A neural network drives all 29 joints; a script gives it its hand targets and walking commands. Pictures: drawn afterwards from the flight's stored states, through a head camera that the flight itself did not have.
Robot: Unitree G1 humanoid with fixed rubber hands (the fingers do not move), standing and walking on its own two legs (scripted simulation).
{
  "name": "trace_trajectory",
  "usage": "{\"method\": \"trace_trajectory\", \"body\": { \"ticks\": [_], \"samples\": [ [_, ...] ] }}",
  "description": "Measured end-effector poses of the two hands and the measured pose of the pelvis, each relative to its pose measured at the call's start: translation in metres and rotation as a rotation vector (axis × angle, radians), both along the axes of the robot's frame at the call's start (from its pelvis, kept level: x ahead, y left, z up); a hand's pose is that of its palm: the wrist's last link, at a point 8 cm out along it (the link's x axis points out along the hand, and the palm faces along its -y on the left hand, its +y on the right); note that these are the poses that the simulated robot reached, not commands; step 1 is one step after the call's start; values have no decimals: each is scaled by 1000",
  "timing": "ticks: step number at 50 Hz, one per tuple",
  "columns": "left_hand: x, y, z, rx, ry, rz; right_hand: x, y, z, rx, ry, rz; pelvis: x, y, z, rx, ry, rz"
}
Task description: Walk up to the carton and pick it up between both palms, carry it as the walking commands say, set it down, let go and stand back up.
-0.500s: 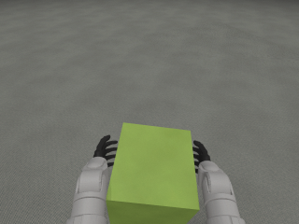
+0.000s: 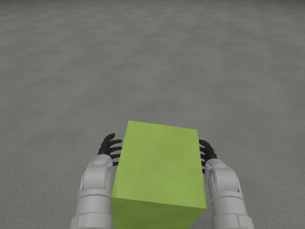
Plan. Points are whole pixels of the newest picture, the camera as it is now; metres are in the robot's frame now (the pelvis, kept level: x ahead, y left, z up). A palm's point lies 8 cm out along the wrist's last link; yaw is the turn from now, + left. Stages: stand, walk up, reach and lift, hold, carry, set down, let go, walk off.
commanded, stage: reach and lift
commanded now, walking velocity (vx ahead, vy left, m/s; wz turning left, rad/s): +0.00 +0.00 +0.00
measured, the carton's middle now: (154, 183) +0.29 +0.00 -0.03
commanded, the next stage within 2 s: hold in 0.50 s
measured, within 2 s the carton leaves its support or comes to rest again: neither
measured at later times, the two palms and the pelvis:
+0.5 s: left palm (103, 163) +0.30 +0.14 +0.06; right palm (209, 163) +0.30 -0.15 +0.04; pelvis +0.02 -0.02 +0.00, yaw +1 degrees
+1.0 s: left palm (106, 162) +0.30 +0.13 +0.06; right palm (214, 170) +0.28 -0.16 +0.04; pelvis -0.01 +0.00 +0.00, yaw +0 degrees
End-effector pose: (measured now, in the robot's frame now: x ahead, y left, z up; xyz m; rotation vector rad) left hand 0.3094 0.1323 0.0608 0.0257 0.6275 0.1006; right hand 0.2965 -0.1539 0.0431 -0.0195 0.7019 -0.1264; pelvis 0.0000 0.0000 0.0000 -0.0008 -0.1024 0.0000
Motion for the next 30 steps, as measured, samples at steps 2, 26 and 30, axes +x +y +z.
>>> {"method": "trace_trajectory", "body": {
  "ticks": [2,26,30],
  "samples": [
    [2,-1,3,4,-7,2,3,-1,3,0,-7,4,2,-1,0,1,2,0],
    [-10,4,-2,11,1,25,4,3,1,-22,4,66,18,-18,4,2,3,15],
    [-15,7,-3,6,0,22,-2,6,3,-31,2,67,15,-15,4,1,-4,15]
  ]
}}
